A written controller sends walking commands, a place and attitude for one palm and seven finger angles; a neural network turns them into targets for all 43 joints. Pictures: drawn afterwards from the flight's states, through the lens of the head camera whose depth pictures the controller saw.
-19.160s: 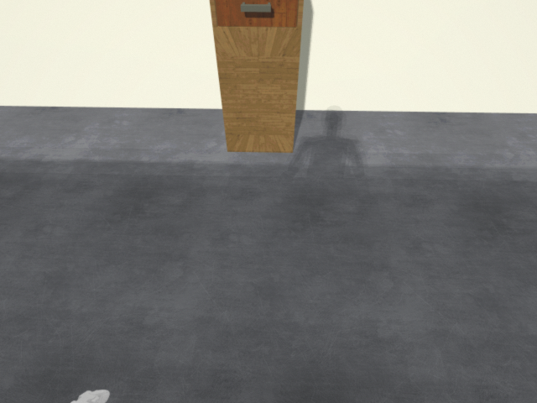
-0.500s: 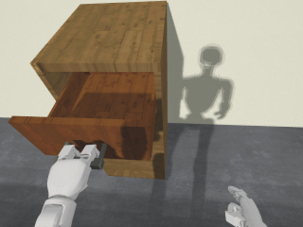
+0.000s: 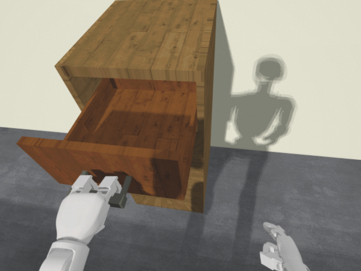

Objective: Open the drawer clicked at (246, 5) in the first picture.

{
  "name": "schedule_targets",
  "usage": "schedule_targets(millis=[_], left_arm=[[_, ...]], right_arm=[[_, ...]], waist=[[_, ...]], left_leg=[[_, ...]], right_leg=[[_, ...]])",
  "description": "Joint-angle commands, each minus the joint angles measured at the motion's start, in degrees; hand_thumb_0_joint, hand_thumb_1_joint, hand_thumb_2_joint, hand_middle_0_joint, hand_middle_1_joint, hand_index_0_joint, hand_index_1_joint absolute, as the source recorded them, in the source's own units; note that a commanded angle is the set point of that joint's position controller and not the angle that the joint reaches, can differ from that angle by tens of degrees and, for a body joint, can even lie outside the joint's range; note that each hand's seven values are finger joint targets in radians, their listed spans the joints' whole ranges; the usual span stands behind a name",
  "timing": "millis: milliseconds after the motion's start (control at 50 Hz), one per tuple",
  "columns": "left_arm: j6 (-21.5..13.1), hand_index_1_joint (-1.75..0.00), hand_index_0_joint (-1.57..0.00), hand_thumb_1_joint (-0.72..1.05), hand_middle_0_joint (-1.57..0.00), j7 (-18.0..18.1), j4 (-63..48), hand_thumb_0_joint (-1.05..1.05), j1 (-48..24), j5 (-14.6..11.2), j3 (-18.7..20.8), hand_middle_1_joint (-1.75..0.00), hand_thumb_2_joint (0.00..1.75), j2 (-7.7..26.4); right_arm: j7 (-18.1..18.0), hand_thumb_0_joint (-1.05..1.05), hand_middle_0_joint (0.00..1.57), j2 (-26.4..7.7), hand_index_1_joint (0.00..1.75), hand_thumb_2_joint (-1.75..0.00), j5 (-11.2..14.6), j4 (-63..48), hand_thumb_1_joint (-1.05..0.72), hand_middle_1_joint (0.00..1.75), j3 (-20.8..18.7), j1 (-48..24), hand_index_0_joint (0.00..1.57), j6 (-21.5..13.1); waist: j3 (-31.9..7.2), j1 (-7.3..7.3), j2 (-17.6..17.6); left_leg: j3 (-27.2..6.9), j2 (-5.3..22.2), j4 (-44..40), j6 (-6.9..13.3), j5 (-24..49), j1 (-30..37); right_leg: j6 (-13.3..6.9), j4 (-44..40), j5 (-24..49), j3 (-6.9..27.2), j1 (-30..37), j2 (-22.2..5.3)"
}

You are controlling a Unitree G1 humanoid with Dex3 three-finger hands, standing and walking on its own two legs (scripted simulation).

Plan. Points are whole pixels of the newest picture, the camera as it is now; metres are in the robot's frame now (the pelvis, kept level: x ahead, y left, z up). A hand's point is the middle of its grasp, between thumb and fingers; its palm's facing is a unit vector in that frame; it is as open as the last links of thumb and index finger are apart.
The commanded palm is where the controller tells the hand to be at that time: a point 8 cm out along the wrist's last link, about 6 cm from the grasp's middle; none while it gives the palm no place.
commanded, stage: pull the drawer open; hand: left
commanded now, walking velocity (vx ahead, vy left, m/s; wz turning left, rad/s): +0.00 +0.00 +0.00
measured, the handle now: (101, 187) +0.26 +0.22 +0.05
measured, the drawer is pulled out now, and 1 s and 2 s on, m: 0.23 0.30 0.30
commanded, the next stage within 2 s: open the thumb to release the handle in 0.96 s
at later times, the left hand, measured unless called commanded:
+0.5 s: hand (91, 235) +0.17 +0.21 +0.03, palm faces -0.04 -0.13 -0.99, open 5.9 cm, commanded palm +0.11 +0.22 +0.08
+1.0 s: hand (82, 258) +0.13 +0.21 +0.03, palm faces +0.00 -0.09 -1.00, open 5.9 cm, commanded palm +0.08 +0.22 +0.08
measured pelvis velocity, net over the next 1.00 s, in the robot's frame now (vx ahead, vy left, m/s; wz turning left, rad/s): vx -0.01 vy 0.01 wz -0.04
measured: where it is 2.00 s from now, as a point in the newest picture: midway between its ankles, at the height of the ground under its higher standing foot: outside the picture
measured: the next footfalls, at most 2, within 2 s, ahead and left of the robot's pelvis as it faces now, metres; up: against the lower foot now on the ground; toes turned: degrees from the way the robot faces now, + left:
none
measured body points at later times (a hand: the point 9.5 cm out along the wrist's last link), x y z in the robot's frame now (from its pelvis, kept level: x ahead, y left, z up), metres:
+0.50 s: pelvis -0.01 +0.00 +0.00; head +0.02 -0.03 +0.45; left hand +0.17 +0.21 +0.08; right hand +0.18 -0.24 -0.10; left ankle -0.04 +0.14 -0.72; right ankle +0.00 -0.11 -0.72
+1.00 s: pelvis -0.01 +0.01 -0.02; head +0.03 -0.03 +0.42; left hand +0.12 +0.21 +0.08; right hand +0.20 -0.20 -0.12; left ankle -0.04 +0.14 -0.72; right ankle -0.01 -0.11 -0.72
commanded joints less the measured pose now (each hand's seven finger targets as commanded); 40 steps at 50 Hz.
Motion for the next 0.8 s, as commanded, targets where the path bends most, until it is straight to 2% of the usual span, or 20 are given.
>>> schedule_targets(millis=[0,40,60,80,140,160,220,260,300,320,340,360,420,480,540,600,700,720,740,780], left_arm=[[2.1,-1.35,-0.4,0.9,-0.4,2.8,-9.6,0.0,-6.6,-1.3,10.8,-1.35,0.9,8.9],[1.7,-1.35,-0.4,0.9,-0.4,2.8,-9.7,0.0,-7.7,-1.3,11.5,-1.35,0.9,9.8],[1.7,-1.35,-0.4,0.9,-0.4,2.7,-9.4,0.0,-7.9,-1.4,10.1,-1.35,0.9,8.5],[1.5,-1.35,-0.4,0.9,-0.4,2.7,-8.3,0.0,-8.2,-1.5,10.8,-1.35,0.9,9.0],[1.2,-1.35,-0.4,0.9,-0.4,2.8,-8.6,0.0,-10.1,-1.4,10.7,-1.35,0.9,9.4],[1.0,-1.35,-0.4,0.9,-0.4,2.7,-7.9,0.0,-10.0,-1.5,9.7,-1.35,0.9,8.1],[1.0,-1.35,-0.4,0.9,-0.4,2.6,-8.7,0.0,0.6,-2.4,12.5,-1.35,0.9,9.9],[1.0,-1.35,-0.4,0.9,-0.4,2.2,-11.1,0.0,3.2,-3.2,11.0,-1.35,0.9,8.3],[1.0,-1.35,-0.4,0.9,-0.4,2.2,-13.3,0.0,8.2,-3.4,11.2,-1.35,0.9,8.3],[1.0,-1.35,-0.4,0.9,-0.4,2.6,-14.5,0.0,11.2,-3.4,12.5,-1.35,0.9,9.4],[1.2,-1.35,-0.4,0.9,-0.4,2.7,-16.4,0.0,14.0,-3.6,10.8,-1.35,0.9,7.9],[1.2,-1.35,-0.4,0.9,-0.4,2.9,-17.1,0.0,15.7,-3.7,10.6,-1.35,0.9,7.6],[0.9,-1.35,-0.4,0.9,-0.4,4.3,-19.4,0.0,21.5,-3.9,12.3,-1.35,0.9,8.8],[0.7,-1.35,-0.4,0.9,-0.4,5.8,-22.0,0.0,23.7,-3.3,10.9,-1.35,0.9,7.6],[0.4,-1.35,-0.4,0.9,-0.4,7.9,-24.2,0.0,28.3,-3.1,12.0,-1.35,0.9,8.3],[0.2,-1.35,-0.4,0.9,-0.4,9.8,-24.8,0.0,33.0,-2.9,12.7,-1.35,0.9,8.3],[0.7,-1.35,-0.4,0.9,-0.4,12.0,-27.1,0.0,35.3,-2.4,12.9,-1.35,0.9,8.3],[0.9,-1.35,-0.4,0.9,-0.4,12.3,-27.0,0.0,34.5,-2.3,12.8,-1.35,0.9,8.2],[0.9,-1.35,-0.4,0.9,-0.4,12.5,-27.5,0.0,33.7,-2.2,12.7,-1.35,0.9,8.3],[0.8,-1.35,-0.4,0.9,-0.4,12.8,-25.9,0.0,34.8,-2.3,14.3,-1.35,0.9,9.1]], right_arm=[[-1.0,0.0,0.2,-5.3,0.3,-0.9,0.1,-9.0,-0.9,0.3,-2.0,-6.8,0.2,-3.4],[-1.3,0.0,0.2,-5.5,0.3,-0.9,0.1,-8.9,-0.9,0.3,-2.0,-6.8,0.2,-3.5],[-1.4,0.0,0.2,-5.4,0.3,-0.9,0.1,-8.8,-0.9,0.3,-2.1,-6.9,0.2,-3.6],[-1.4,0.0,0.2,-5.5,0.3,-0.9,0.3,-8.6,-0.9,0.3,-2.2,-6.4,0.2,-3.8],[-1.6,0.0,0.2,-5.7,0.3,-0.9,0.3,-8.5,-0.9,0.3,-2.4,-6.6,0.2,-4.1],[-1.6,0.0,0.2,-5.6,0.3,-0.9,0.4,-8.4,-0.9,0.3,-2.5,-6.5,0.2,-4.2],[-1.3,0.0,0.2,-5.8,0.3,-0.9,0.8,-9.4,-0.9,0.3,-2.5,-7.0,0.2,-4.6],[-0.9,0.0,0.2,-5.8,0.3,-0.9,0.9,-10.0,-0.9,0.3,-2.3,-7.4,0.2,-4.7],[-0.4,0.0,0.2,-6.2,0.3,-0.9,1.0,-10.8,-0.9,0.3,-2.1,-7.6,0.2,-4.8],[-0.2,0.0,0.2,-6.6,0.3,-0.9,1.1,-11.4,-0.9,0.3,-2.2,-7.6,0.2,-4.8],[0.2,0.0,0.2,-6.5,0.3,-0.9,1.0,-12.0,-0.9,0.3,-1.9,-7.6,0.2,-4.7],[0.6,0.0,0.2,-6.6,0.3,-0.9,1.0,-12.1,-0.9,0.3,-1.9,-7.3,0.2,-4.6],[1.4,0.0,0.2,-7.4,0.3,-0.9,1.0,-13.2,-0.9,0.3,-1.9,-7.1,0.2,-4.2],[2.5,0.0,0.2,-7.4,0.3,-0.9,0.4,-13.9,-0.9,0.3,-2.2,-6.1,0.2,-4.0],[3.3,0.0,0.2,-7.8,0.3,-0.9,0.3,-14.9,-0.9,0.3,-2.3,-5.1,0.2,-3.8],[4.0,0.0,0.2,-7.8,0.3,-0.9,0.4,-15.2,-0.9,0.3,-2.3,-4.8,0.2,-3.4],[4.7,0.0,0.2,-7.8,0.3,-0.9,0.2,-16.5,-0.9,0.3,-2.3,-4.3,0.2,-2.5],[4.6,0.0,0.2,-7.8,0.3,-0.9,0.0,-16.6,-0.9,0.3,-2.4,-4.4,0.2,-2.4],[4.6,0.0,0.2,-7.7,0.3,-0.9,-0.1,-16.7,-0.9,0.3,-2.4,-4.0,0.2,-2.5],[4.3,0.0,0.2,-7.3,0.3,-0.9,0.1,-16.7,-0.9,0.3,-2.2,-3.7,0.2,-2.4]], waist=[[-10.6,0.24,-4.6],[-11.2,0.35,-4.9],[-11.1,0.29,-3.7],[-10.3,0.06,-5.4],[-10.5,0.05,-4.6],[-10.5,0.01,-4.4],[-11.0,2.18,-4.1],[-9.3,2.08,-5.0],[-8.7,2.54,-3.5],[-10.5,3.13,-3.0],[-10.5,3.03,-2.1],[-9.9,2.74,-3.1],[-9.9,2.48,-4.0],[-9.5,1.78,-3.1],[-11.7,1.88,-2.4],[-11.5,1.94,-2.2],[-12.4,1.65,-3.3],[-11.5,1.04,-3.5],[-12.0,0.97,-2.7],[-12.0,1.3,-4.1]], left_leg=[[-0.4,-4.7,-4.1,2.8,16.7,1.9],[-0.3,-4.9,-4.4,2.8,16.1,1.8],[-0.3,-4.9,-4.5,2.9,15.5,2.0],[-0.3,-4.9,-4.5,2.9,14.9,1.4],[-0.2,-4.9,-5.0,2.9,14.4,1.6],[-0.1,-5.0,-5.0,3.0,13.8,1.6],[0.3,-5.0,-5.8,2.6,14.4,1.0],[0.3,-4.8,-6.2,2.8,13.5,0.1],[0.6,-4.6,-6.2,2.7,14.5,-0.1],[0.7,-4.3,-6.1,2.4,16.3,0.4],[0.9,-4.2,-5.7,2.5,17.2,0.5],[0.9,-4.1,-5.3,2.5,18.0,0.1],[0.7,-3.7,-4.0,2.3,19.2,-0.8],[0.3,-3.4,-2.0,2.3,20.2,0.0],[-0.3,-2.8,0.2,1.9,23.4,0.7],[-0.7,-2.5,2.3,1.7,25.7,-0.2],[-1.6,-2.0,5.0,1.5,25.9,-1.2],[-1.9,-2.1,5.6,1.5,25.5,-1.4],[-2.0,-2.1,6.1,1.5,24.7,-1.2],[-2.0,-2.3,6.5,1.6,23.0,-2.2]], right_leg=[[-1.0,-6.4,19.7,1.4,8.9,2.0],[-1.0,-6.8,19.1,2.0,9.3,1.7],[-1.0,-7.0,18.3,1.9,9.1,1.7],[-0.9,-7.3,17.5,1.9,8.9,1.7],[-1.0,-7.7,16.2,2.1,8.7,1.6],[-1.0,-7.9,15.4,2.1,8.6,1.5],[-1.1,-8.3,16.2,2.8,11.4,1.5],[-1.0,-8.5,15.5,2.7,11.2,1.3],[-1.1,-8.1,17.0,2.8,11.4,1.5],[-1.2,-7.7,18.7,3.2,12.6,1.6],[-1.1,-7.2,20.2,2.9,12.4,1.5],[-1.1,-6.8,21.4,3.0,11.8,1.7],[-1.0,-5.9,23.2,3.7,10.9,1.9],[-1.2,-4.5,21.5,4.3,6.2,2.0],[-1.3,-2.5,22.0,5.0,3.9,2.2],[-1.2,-0.4,23.7,5.1,1.6,2.5],[-1.2,2.0,21.8,5.0,-2.1,2.7],[-1.3,2.0,20.8,5.4,-3.5,2.9],[-1.3,2.3,19.8,5.6,-4.6,2.7],[-1.3,2.7,19.2,5.3,-4.5,2.8]])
